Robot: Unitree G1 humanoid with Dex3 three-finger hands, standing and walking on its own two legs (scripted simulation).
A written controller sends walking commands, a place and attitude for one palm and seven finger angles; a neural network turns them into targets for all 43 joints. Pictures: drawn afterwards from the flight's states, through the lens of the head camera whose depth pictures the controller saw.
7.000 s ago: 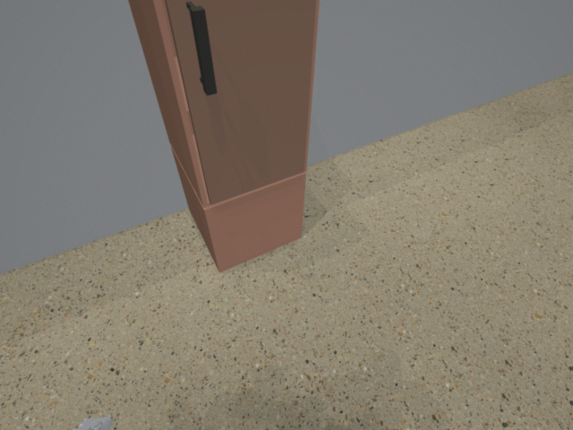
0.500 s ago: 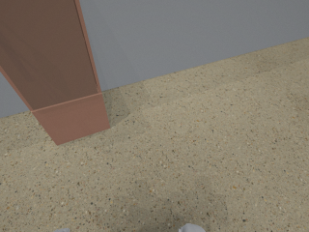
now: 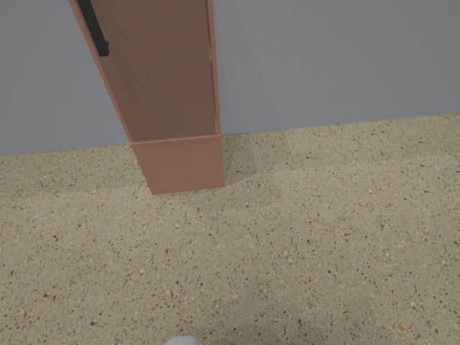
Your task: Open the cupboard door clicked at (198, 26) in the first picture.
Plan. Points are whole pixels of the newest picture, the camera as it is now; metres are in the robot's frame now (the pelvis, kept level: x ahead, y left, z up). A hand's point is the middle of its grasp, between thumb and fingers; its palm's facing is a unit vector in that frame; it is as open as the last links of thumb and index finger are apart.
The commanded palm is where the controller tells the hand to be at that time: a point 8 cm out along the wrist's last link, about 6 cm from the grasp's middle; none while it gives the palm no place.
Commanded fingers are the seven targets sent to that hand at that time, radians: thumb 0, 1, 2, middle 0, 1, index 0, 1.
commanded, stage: turn to face it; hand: left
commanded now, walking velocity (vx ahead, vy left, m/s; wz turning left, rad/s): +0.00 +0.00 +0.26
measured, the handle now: (94, 19) +0.86 +0.42 +0.15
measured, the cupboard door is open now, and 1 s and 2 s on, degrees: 0 0 0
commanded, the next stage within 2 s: take the last steps up to it in 0.04 s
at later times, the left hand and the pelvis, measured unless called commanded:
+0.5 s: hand out of the picture +0.06 +0.23 -0.16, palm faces +0.11 -0.97 -0.21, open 7.4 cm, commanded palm none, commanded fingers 0.00 0.90 0.90 -0.20 -0.30 -0.20 -0.30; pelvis +0.02 +0.03 +0.00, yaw +6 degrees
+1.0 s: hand out of the picture +0.01 +0.23 -0.19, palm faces +0.30 -0.95 -0.12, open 7.4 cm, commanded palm none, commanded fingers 0.00 0.90 0.90 -0.20 -0.30 -0.20 -0.30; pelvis +0.16 +0.11 -0.02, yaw +10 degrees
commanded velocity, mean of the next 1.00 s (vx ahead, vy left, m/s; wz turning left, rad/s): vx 0.26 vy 0.04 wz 0.10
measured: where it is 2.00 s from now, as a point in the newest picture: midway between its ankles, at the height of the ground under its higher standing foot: (191, 306)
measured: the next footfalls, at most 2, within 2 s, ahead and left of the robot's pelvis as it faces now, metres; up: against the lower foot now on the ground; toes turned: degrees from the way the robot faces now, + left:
left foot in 0.10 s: +0.02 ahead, +0.14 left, +0.00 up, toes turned +6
right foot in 0.54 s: +0.11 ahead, -0.08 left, +0.00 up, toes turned -1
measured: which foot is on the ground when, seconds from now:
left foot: up 0.00-0.08, down 0.10-0.54, up 0.56-0.98, down 1.00-1.00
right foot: down 0.00-0.10, up 0.12-0.52, down 0.54-1.00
